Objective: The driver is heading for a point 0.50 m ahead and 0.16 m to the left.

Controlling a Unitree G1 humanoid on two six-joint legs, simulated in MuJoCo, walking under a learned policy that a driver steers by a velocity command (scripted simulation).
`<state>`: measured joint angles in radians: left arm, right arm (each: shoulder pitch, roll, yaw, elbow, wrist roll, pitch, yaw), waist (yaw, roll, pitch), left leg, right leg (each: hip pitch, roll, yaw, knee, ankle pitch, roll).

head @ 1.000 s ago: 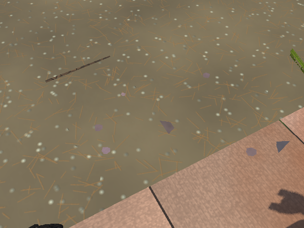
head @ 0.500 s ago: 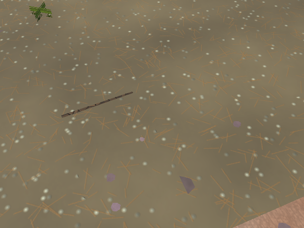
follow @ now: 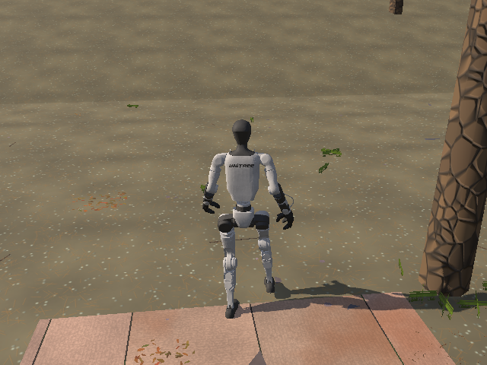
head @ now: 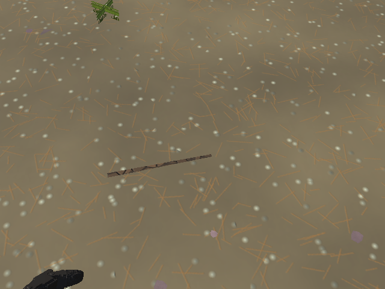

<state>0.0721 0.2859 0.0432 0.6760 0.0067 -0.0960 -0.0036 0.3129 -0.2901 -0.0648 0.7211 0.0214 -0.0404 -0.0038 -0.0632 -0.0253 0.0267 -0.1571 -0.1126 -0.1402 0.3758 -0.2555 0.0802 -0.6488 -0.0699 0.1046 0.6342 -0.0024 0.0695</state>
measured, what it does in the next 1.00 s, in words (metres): walks ahead, turning left: right foot, then left foot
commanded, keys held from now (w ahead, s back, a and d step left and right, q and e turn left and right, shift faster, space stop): w+q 0.48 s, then s+q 0.12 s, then no key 0.40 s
